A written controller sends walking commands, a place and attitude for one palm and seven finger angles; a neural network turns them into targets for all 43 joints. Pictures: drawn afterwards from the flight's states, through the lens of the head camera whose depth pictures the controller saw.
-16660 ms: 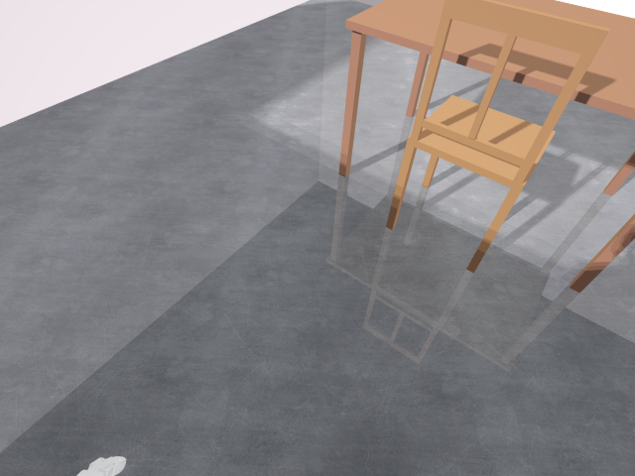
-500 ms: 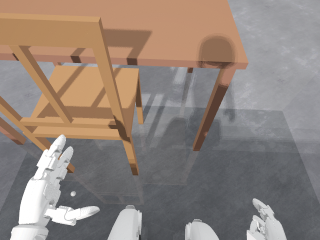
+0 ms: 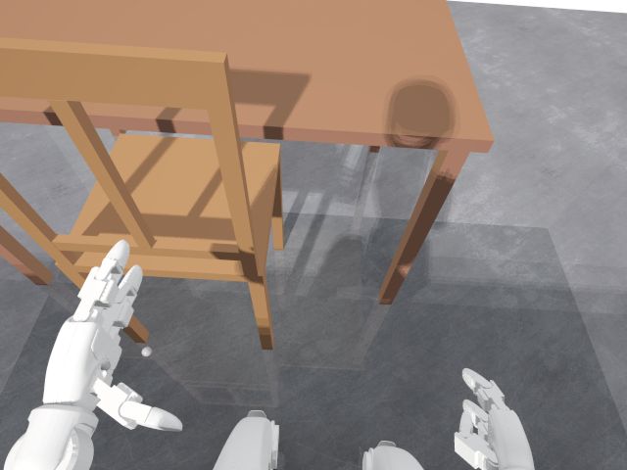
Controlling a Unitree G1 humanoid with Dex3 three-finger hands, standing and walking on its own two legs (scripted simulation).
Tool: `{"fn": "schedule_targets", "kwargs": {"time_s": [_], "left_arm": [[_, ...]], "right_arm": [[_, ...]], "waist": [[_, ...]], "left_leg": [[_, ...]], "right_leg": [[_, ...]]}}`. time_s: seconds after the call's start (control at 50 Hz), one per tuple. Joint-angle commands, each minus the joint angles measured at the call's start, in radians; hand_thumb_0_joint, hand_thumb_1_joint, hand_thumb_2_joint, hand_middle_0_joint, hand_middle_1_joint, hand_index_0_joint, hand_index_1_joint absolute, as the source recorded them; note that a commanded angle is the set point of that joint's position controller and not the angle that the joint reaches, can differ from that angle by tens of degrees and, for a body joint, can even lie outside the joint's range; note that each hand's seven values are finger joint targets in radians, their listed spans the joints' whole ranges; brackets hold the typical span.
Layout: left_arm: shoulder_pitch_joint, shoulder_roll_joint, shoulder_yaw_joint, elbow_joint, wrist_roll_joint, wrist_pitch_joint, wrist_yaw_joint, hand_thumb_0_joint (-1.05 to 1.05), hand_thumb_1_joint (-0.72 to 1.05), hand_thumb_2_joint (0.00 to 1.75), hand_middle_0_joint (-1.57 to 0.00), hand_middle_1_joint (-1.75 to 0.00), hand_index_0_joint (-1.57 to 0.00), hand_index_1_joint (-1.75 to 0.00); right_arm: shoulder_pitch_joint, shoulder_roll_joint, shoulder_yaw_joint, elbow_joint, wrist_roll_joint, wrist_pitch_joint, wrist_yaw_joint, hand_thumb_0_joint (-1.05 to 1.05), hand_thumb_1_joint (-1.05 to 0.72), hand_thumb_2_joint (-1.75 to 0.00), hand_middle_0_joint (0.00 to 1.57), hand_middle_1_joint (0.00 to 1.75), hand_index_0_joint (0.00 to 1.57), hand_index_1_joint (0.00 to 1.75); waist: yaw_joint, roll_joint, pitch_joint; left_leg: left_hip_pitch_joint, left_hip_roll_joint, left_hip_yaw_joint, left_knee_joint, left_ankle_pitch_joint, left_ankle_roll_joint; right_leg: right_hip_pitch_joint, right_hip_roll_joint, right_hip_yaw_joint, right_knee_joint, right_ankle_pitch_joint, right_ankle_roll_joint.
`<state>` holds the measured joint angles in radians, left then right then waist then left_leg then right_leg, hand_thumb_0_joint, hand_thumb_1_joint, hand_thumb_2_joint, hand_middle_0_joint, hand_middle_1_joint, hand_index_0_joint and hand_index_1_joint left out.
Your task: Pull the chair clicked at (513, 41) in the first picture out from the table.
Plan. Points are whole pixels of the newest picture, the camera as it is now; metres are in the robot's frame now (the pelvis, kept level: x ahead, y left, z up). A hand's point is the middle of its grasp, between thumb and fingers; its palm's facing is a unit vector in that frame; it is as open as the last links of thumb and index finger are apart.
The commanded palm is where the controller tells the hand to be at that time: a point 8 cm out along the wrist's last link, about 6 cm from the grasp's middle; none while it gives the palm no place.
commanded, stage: raise the hand toward the chair's back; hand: left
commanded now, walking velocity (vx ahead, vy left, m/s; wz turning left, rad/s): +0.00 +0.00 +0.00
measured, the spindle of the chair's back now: (113, 186) +0.48 +0.34 +0.03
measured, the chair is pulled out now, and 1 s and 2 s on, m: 0.00 0.00 0.00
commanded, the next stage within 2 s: aim the fingers beside a spindle in 0.56 s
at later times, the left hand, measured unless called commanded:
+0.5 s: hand (161, 338) +0.25 +0.19 +0.05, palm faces +0.02 -1.00 -0.06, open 16.9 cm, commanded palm +0.23 +0.25 +0.06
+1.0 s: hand (187, 323) +0.27 +0.17 +0.05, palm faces +0.00 -1.00 -0.04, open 16.9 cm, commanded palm +0.25 +0.23 +0.04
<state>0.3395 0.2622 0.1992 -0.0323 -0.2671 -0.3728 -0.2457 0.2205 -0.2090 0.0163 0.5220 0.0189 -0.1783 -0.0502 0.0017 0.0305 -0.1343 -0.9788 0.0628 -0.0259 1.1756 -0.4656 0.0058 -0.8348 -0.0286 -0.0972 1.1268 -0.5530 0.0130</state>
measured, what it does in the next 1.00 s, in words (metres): stands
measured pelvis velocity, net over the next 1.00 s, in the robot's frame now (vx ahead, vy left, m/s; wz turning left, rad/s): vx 0.01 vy -0.02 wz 0.00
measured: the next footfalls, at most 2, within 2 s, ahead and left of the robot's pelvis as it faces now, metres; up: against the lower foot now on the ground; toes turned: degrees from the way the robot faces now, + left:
none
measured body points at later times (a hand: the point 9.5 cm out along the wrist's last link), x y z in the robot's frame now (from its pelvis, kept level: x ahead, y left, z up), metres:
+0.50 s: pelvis +0.01 -0.01 +0.00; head +0.08 +0.00 +0.45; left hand +0.24 +0.25 +0.06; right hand +0.18 -0.26 -0.08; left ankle +0.06 +0.11 -0.65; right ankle +0.00 -0.13 -0.65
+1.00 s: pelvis +0.01 -0.02 +0.00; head +0.09 -0.01 +0.44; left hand +0.27 +0.22 +0.05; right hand +0.18 -0.26 -0.09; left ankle +0.06 +0.11 -0.65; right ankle +0.00 -0.13 -0.65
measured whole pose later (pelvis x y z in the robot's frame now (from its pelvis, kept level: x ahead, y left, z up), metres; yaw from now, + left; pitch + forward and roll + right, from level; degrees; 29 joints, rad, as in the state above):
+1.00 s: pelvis +0.01 -0.02 +0.00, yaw +0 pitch +17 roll -2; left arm 0.22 0.23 0.19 0.09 -0.26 -0.41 -0.23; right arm 0.23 -0.24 -0.01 0.55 0.02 -0.16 -0.05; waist -0.02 0.03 -0.15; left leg -1.00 0.07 -0.03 1.18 -0.48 -0.02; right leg -0.88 -0.02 -0.09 1.16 -0.58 -0.01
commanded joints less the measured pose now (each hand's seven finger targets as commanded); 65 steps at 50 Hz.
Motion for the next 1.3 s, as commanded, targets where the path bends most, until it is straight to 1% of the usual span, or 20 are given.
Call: {"fn": "schedule_targets", "kwargs": {"time_s": [0.0, 0.04, 0.12, 0.22, 0.3, 0.38, 0.46, 0.52, 0.62, 0.72, 0.78, 0.82, 0.88, 0.94, 1.0, 1.06, 1.12, 1.2, 1.22, 1.28], "left_arm": [[-0.086, 0.112, 0.085, -0.159, -0.017, -0.081, 0.014, 0.0, -0.5, 0.3, -0.06, -0.08, -0.06, -0.08], [-0.088, 0.104, 0.07, -0.093, -0.017, -0.048, -0.016, 0.0, -0.5, 0.3, -0.06, -0.08, -0.06, -0.08], [-0.069, 0.123, 0.08, -0.086, -0.033, -0.004, -0.059, 0.0, -0.5, 0.3, -0.06, -0.08, -0.06, -0.08], [-0.094, 0.172, 0.147, -0.185, -0.045, -0.064, -0.012, 0.0, -0.5, 0.3, -0.06, -0.08, -0.06, -0.08], [-0.095, 0.131, 0.121, -0.152, -0.032, -0.116, 0.019, 0.0, -0.5, 0.3, -0.06, -0.08, -0.06, -0.08], [-0.081, 0.108, 0.075, -0.074, -0.021, -0.088, -0.01, 0.0, -0.5, 0.3, -0.06, -0.08, -0.06, -0.08], [-0.088, 0.136, 0.088, -0.121, -0.029, -0.062, -0.034, 0.0, -0.5, 0.3, -0.06, -0.08, -0.06, -0.08], [-0.106, 0.161, 0.124, -0.163, -0.039, -0.083, -0.018, 0.0, -0.5, 0.3, -0.06, -0.08, -0.06, -0.08], [-0.11, 0.131, 0.116, -0.119, -0.036, -0.119, 0.006, 0.0, -0.5, 0.3, -0.06, -0.08, -0.06, -0.08], [-0.132, 0.085, 0.041, -0.049, -0.022, -0.088, -0.034, 0.0, -0.5, 0.3, -0.06, -0.08, -0.06, -0.08], [-0.199, 0.113, 0.055, -0.051, -0.022, -0.078, -0.042, 0.0, -0.5, 0.3, -0.06, -0.08, -0.06, -0.08], [-0.211, 0.147, 0.092, -0.069, -0.023, -0.09, -0.029, 0.0, -0.5, 0.3, -0.06, -0.08, -0.06, -0.08], [-0.208, 0.122, 0.08, -0.119, -0.018, -0.116, 0.002, 0.0, -0.5, 0.3, -0.06, -0.08, -0.06, -0.08], [-0.17, 0.122, 0.089, -0.09, -0.008, -0.12, 0.032, 0.0, -0.5, 0.3, -0.06, -0.08, -0.06, -0.08], [-0.166, 0.083, 0.047, -0.045, 0.004, -0.104, 0.037, 0.0, -0.5, 0.3, -0.06, -0.08, -0.06, -0.08], [-0.177, 0.09, 0.048, -0.005, 0.01, -0.086, 0.03, 0.0, -0.5, 0.3, -0.06, -0.08, -0.06, -0.08], [-0.238, 0.084, 0.03, -0.027, 0.008, -0.1, 0.028, 0.0, -0.5, 0.3, -0.06, -0.08, -0.06, -0.08], [-0.267, 0.074, 0.012, -0.113, 0.011, -0.146, 0.05, 0.0, -0.5, 0.3, -0.06, -0.08, -0.06, -0.08], [-0.257, 0.095, 0.029, -0.108, 0.014, -0.15, 0.058, 0.0, -0.5, 0.3, -0.06, -0.08, -0.06, -0.08], [-0.304, 0.072, 0.003, -0.054, 0.032, -0.154, 0.075, 0.0, -0.5, 0.3, -0.06, -0.08, -0.06, -0.08]], "right_arm": [[-0.021, -0.151, -0.065, -0.123, 0.001, -0.042, -0.005, 0.0, -0.9, -0.9, 0.2, 0.3, 0.2, 0.3], [-0.013, -0.161, -0.068, -0.123, 0.007, -0.034, -0.007, 0.0, -0.9, -0.9, 0.2, 0.3, 0.2, 0.3], [-0.01, -0.17, -0.074, -0.139, 0.015, -0.033, -0.012, 0.0, -0.9, -0.9, 0.2, 0.3, 0.2, 0.3], [-0.013, -0.154, -0.075, -0.131, 0.005, -0.043, -0.012, 0.0, -0.9, -0.9, 0.2, 0.3, 0.2, 0.3], [-0.009, -0.148, -0.078, -0.111, 0.0, -0.044, -0.002, 0.0, -0.9, -0.9, 0.2, 0.3, 0.2, 0.3], [-0.011, -0.16, -0.078, -0.118, 0.008, -0.031, 0.001, 0.0, -0.9, -0.9, 0.2, 0.3, 0.2, 0.3], [-0.012, -0.164, -0.079, -0.133, 0.013, -0.028, -0.007, 0.0, -0.9, -0.9, 0.2, 0.3, 0.2, 0.3], [-0.016, -0.157, -0.078, -0.127, 0.01, -0.032, -0.013, 0.0, -0.9, -0.9, 0.2, 0.3, 0.2, 0.3], [-0.019, -0.149, -0.075, -0.11, 0.006, -0.037, -0.01, 0.0, -0.9, -0.9, 0.2, 0.3, 0.2, 0.3], [-0.012, -0.162, -0.073, -0.115, 0.008, -0.033, -0.007, 0.0, -0.9, -0.9, 0.2, 0.3, 0.2, 0.3], [-0.01, -0.169, -0.072, -0.116, 0.008, -0.032, -0.013, 0.0, -0.9, -0.9, 0.2, 0.3, 0.2, 0.3], [-0.013, -0.167, -0.073, -0.116, 0.006, -0.034, -0.016, 0.0, -0.9, -0.9, 0.2, 0.3, 0.2, 0.3], [-0.016, -0.154, -0.072, -0.118, 0.002, -0.037, -0.008, 0.0, -0.9, -0.9, 0.2, 0.3, 0.2, 0.3], [-0.02, -0.151, -0.076, -0.115, -0.001, -0.029, -0.001, 0.0, -0.9, -0.9, 0.2, 0.3, 0.2, 0.3], [-0.016, -0.154, -0.076, -0.116, -0.001, -0.014, 0.007, 0.0, -0.9, -0.9, 0.2, 0.3, 0.2, 0.3], [-0.012, -0.163, -0.078, -0.12, 0.0, 0.0, 0.008, 0.0, -0.9, -0.9, 0.2, 0.3, 0.2, 0.3], [-0.01, -0.166, -0.077, -0.122, 0.001, 0.001, 0.004, 0.0, -0.9, -0.9, 0.2, 0.3, 0.2, 0.3], [-0.011, -0.158, -0.079, -0.121, -0.007, -0.01, 0.005, 0.0, -0.9, -0.9, 0.2, 0.3, 0.2, 0.3], [-0.008, -0.159, -0.078, -0.119, -0.009, -0.01, 0.005, 0.0, -0.9, -0.9, 0.2, 0.3, 0.2, 0.3], [-0.011, -0.16, -0.075, -0.105, -0.011, -0.002, 0.01, 0.0, -0.9, -0.9, 0.2, 0.3, 0.2, 0.3]], "waist": [[-0.022, 0.067, -0.219], [-0.029, 0.041, -0.193], [-0.012, 0.023, -0.233], [0.003, 0.046, -0.261], [-0.013, 0.05, -0.234], [-0.027, 0.036, -0.193], [-0.021, 0.035, -0.249], [-0.017, 0.021, -0.255], [-0.022, 0.023, -0.225], [-0.039, 0.016, -0.214], [-0.041, -0.001, -0.23], [-0.027, 0.01, -0.248], [-0.013, 0.055, -0.299], [-0.009, 0.04, -0.291], [-0.022, 0.022, -0.266], [-0.027, -0.015, -0.259], [-0.036, -0.014, -0.258], [-0.027, 0.032, -0.342], [-0.024, 0.034, -0.341], [-0.041, 0.014, -0.298]], "left_leg": [[0.311, -0.037, -0.045, -0.214, 0.142, 0.01], [0.286, -0.04, -0.037, -0.215, 0.126, 0.014], [0.292, -0.047, -0.023, -0.217, 0.167, 0.02], [0.317, -0.045, -0.02, -0.207, 0.228, 0.018], [0.302, -0.043, -0.014, -0.19, 0.225, 0.015], [0.262, -0.047, -0.004, -0.192, 0.154, 0.018], [0.286, -0.049, 0.003, -0.192, 0.188, 0.025], [0.29, -0.047, -0.003, -0.188, 0.204, 0.025], [0.27, -0.046, -0.005, -0.171, 0.197, 0.023], [0.242, -0.049, 0.0, -0.157, 0.168, 0.026], [0.233, -0.049, 0.0, -0.146, 0.161, 0.027], [0.231, -0.047, 0.0, -0.142, 0.173, 0.028], [0.276, -0.047, 0.001, -0.147, 0.224, 0.024], [0.263, -0.045, 0.002, -0.146, 0.231, 0.02], [0.233, -0.047, 0.006, -0.14, 0.207, 0.02], [0.201, -0.048, 0.009, -0.128, 0.19, 0.022], [0.203, -0.046, 0.003, -0.12, 0.184, 0.025], [0.255, -0.044, 0.0, -0.108, 0.235, 0.024], [0.245, -0.043, -0.001, -0.102, 0.241, 0.025], [0.218, -0.041, -0.007, -0.1, 0.187, 0.021]], "right_leg": [[-0.014, 0.059, -0.005, -0.154, 0.155, -0.033], [-0.01, 0.06, -0.001, -0.17, 0.151, -0.031], [0.052, 0.06, 0.009, -0.191, 0.184, -0.031], [0.068, 0.06, 0.012, -0.179, 0.222, -0.034], [0.032, 0.054, 0.013, -0.167, 0.221, -0.031], [0.024, 0.052, 0.025, -0.191, 0.173, -0.027], [0.072, 0.048, 0.036, -0.202, 0.214, -0.024], [0.081, 0.053, 0.032, -0.196, 0.221, -0.025], [0.044, 0.053, 0.032, -0.182, 0.213, -0.025], [0.022, 0.048, 0.041, -0.181, 0.197, -0.022], [0.026, 0.044, 0.051, -0.183, 0.191, -0.02], [0.032, 0.047, 0.055, -0.174, 0.194, -0.024], [0.041, 0.044, 0.045, -0.15, 0.241, -0.028], [0.038, 0.046, 0.04, -0.14, 0.252, -0.027], [0.019, 0.045, 0.039, -0.138, 0.242, -0.023], [0.017, 0.044, 0.046, -0.137, 0.235, -0.021], [-0.005, 0.046, 0.045, -0.131, 0.224, -0.024], [-0.007, 0.041, 0.043, -0.104, 0.259, -0.027], [-0.009, 0.043, 0.044, -0.1, 0.261, -0.029], [-0.058, 0.043, 0.038, -0.093, 0.208, -0.027]]}}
